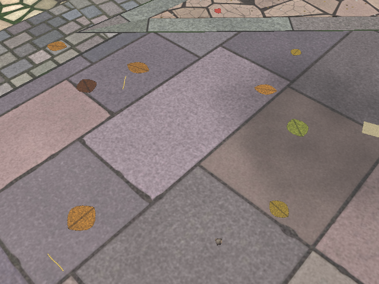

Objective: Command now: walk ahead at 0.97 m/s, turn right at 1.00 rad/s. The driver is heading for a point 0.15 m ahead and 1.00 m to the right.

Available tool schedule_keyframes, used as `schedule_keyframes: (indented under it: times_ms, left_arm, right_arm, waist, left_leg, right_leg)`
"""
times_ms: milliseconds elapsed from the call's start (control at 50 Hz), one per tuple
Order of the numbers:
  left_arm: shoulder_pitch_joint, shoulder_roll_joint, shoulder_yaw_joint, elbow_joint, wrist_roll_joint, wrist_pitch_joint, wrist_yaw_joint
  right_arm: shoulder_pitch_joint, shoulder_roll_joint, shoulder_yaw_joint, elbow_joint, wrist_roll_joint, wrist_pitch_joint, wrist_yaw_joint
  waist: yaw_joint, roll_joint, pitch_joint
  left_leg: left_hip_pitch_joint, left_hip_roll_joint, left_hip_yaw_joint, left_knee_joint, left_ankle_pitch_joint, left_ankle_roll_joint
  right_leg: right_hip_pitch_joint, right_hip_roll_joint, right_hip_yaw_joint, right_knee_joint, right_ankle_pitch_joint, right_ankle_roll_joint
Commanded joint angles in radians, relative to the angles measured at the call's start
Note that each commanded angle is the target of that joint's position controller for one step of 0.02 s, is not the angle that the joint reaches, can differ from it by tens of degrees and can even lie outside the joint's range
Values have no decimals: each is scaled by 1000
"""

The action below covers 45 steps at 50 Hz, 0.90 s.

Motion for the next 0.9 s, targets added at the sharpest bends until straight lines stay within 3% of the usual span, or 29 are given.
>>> schedule_keyframes:
  times_ms: [20, 80, 120, 140, 160, 200, 220, 240, 260, 280, 300, 320, 340, 360, 400, 460, 560, 600, 620, 640, 660, 680, 700, 720, 740, 760, 820, 860, 900]
  left_arm:
    - [-80, -35, -30, -122, -6, 5, -23]
    - [-196, -30, -39, -155, -4, 5, -44]
    - [-219, -40, -44, -151, -5, 0, -45]
    - [-186, -26, -37, -135, -10, -4, -36]
    - [-122, -3, -27, -114, -15, -6, -23]
    - [217, 73, 15, -22, -22, -9, 7]
    - [401, 122, 50, 50, -19, -7, 31]
    - [285, 193, 76, 48, -34, 2, 52]
    - [234, 285, 88, -13, -5, 18, 48]
    - [294, 255, 91, -12, -4, 19, 59]
    - [281, 220, 86, 20, -11, 8, 67]
    - [263, 185, 77, 38, -16, -12, 74]
    - [226, 162, 67, 31, -20, -29, 82]
    - [205, 128, 52, 30, -27, -45, 82]
    - [206, 98, 38, 37, -32, -66, 75]
    - [247, 99, 41, 50, -24, -81, 64]
    - [330, 124, 54, 98, -43, -84, 59]
    - [298, 149, 60, 97, -43, -80, 68]
    - [286, 181, 67, 99, -37, -80, 66]
    - [229, 214, 73, 90, -31, -83, 60]
    - [185, 144, 54, 71, -21, -96, 56]
    - [246, -46, 7, 29, -45, -97, 60]
    - [286, 19, -3, 7, -50, -88, 70]
    - [208, 76, 6, 32, -21, -70, 70]
    - [162, 81, 9, 36, -5, -57, 55]
    - [113, 68, 8, 32, 4, -45, 41]
    - [43, -30, -20, -32, 3, -12, 4]
    - [-29, -46, -33, -79, 6, -2, -8]
    - [-88, -46, -41, -120, -1, -3, -17]
  right_arm:
    - [-62, -38, 5, -34, 6, -43, 9]
    - [-28, -73, -3, -6, 5, -50, 2]
    - [15, -110, -9, 13, 7, -44, -3]
    - [27, -140, -14, 11, 9, -36, -5]
    - [32, -173, -21, 8, 11, -21, -9]
    - [-28, -235, -38, -21, 6, 18, -11]
    - [-48, -217, -35, -36, 0, 27, -8]
    - [-32, -81, -5, -69, -16, 30, 12]
    - [-23, -77, 3, -191, 4, 10, 14]
    - [-132, -114, 6, -219, 1, -16, 13]
    - [-147, -99, 16, -214, 8, -30, 10]
    - [-167, -83, 26, -203, -6, -30, 4]
    - [-148, -71, 31, -195, -24, -16, 0]
    - [-129, -72, 33, -183, -40, 6, 0]
    - [-167, -58, 37, -194, -43, 38, 6]
    - [-384, -13, 59, -279, -20, 37, 18]
    - [-486, -26, 61, -316, 2, 26, 22]
    - [-406, -59, 48, -299, 6, 22, 12]
    - [-290, -110, 26, -268, 11, 18, -1]
    - [-88, -153, 2, -223, 17, 15, -19]
    - [138, -217, -28, -175, 3, 13, -42]
    - [175, -266, -37, -159, -44, 6, -47]
    - [43, -251, -45, -181, -34, 10, -31]
    - [-81, -133, -24, -203, -25, 14, -25]
    - [-111, -74, -10, -187, -20, 16, -20]
    - [-91, -55, -5, -158, -25, 14, -16]
    - [-4, -8, 10, -53, 2, -15, 2]
    - [-4, -4, 14, -28, 14, -33, 14]
    - [-31, -16, 15, -17, 11, -46, 15]
  waist:
    - [70, 128, 107]
    - [53, 84, 157]
    - [53, 70, 157]
    - [75, 94, 113]
    - [114, 126, 60]
    - [281, 168, -119]
    - [341, 119, -204]
    - [199, -129, -108]
    - [124, -211, -272]
    - [164, -16, -272]
    - [126, 49, -149]
    - [81, 123, -55]
    - [39, 143, -37]
    - [9, 139, -12]
    - [-6, 130, 16]
    - [52, 99, 97]
    - [124, 36, 52]
    - [77, 21, -2]
    - [20, 22, -87]
    - [-109, 18, -171]
    - [-208, 59, -276]
    - [-126, 341, -361]
    - [-49, 433, -384]
    - [-36, 260, -216]
    - [-24, 133, -110]
    - [-23, 73, -56]
    - [14, 113, 30]
    - [31, 109, 53]
    - [59, 129, 80]
  left_leg:
    - [-43, 275, -118, -314, 158, 94]
    - [-43, 212, 57, -375, 320, 80]
    - [38, 204, 121, -328, 698, 79]
    - [107, 216, 128, -255, 983, 78]
    - [169, 230, 128, -144, 1215, 77]
    - [129, 270, 99, 293, 1387, 91]
    - [-54, 245, 81, 623, 1132, 75]
    - [-361, 65, 63, 976, 11, 39]
    - [-698, -54, -115, 1240, -204, -8]
    - [-752, 3, -255, 1189, -103, 7]
    - [-744, 38, -263, 1091, -56, 13]
    - [-686, 73, -262, 1001, -52, 8]
    - [-617, 92, -272, 942, -58, 0]
    - [-556, 108, -269, 892, -74, -14]
    - [-514, 125, -259, 756, -127, -41]
    - [-478, 96, -212, 482, 133, -51]
    - [-358, 5, -198, 203, 401, 0]
    - [-174, -42, -210, 115, 345, 20]
    - [-22, -68, -213, 132, 265, 30]
    - [195, -46, -215, 130, 197, 40]
    - [434, 79, -320, 156, -36, 64]
    - [628, 380, -747, 25, -340, 122]
    - [540, 443, -1105, -141, -483, 169]
    - [368, 383, -950, -170, -539, 168]
    - [236, 344, -774, -159, -379, 167]
    - [163, 307, -642, -162, -208, 151]
    - [56, 271, -397, -213, 38, 114]
    - [32, 265, -252, -241, 231, 95]
    - [-17, 225, -103, -270, 387, 79]
  right_leg:
    - [-138, -85, 69, -67, 128, 4]
    - [-30, -51, -69, -334, 226, -31]
    - [63, 8, -152, -449, 211, -72]
    - [120, 51, -182, -465, 188, -89]
    - [182, 93, -201, -470, 126, -101]
    - [529, 156, -170, -492, -11, -138]
    - [823, 169, -92, -573, -45, -158]
    - [891, 19, 191, -648, -122, -181]
    - [1119, -169, 758, -857, -201, -357]
    - [1088, -178, 821, -973, -226, -326]
    - [952, -169, 769, -1010, -160, -300]
    - [791, -125, 676, -1011, -45, -275]
    - [681, -88, 603, -1006, 23, -262]
    - [577, -53, 545, -996, 139, -264]
    - [442, -13, 496, -1045, 89, -267]
    - [334, 48, 443, -1109, 169, -232]
    - [504, 30, 448, -1057, 522, -152]
    - [539, 38, 446, -944, 719, -100]
    - [555, 43, 442, -797, 846, -72]
    - [480, 64, 425, -567, 849, -50]
    - [339, 115, 370, -267, 650, -36]
    - [55, 222, 256, 56, -279, -19]
    - [-55, 170, 187, 156, -213, -25]
    - [-72, 88, 153, 138, -92, -24]
    - [-57, 48, 122, 103, -38, -14]
    - [-49, 20, 110, 84, -37, -9]
    - [-88, -45, 95, 54, -28, -8]
    - [-127, -59, 72, 23, 38, -7]
    - [-100, -55, 35, -86, 143, -4]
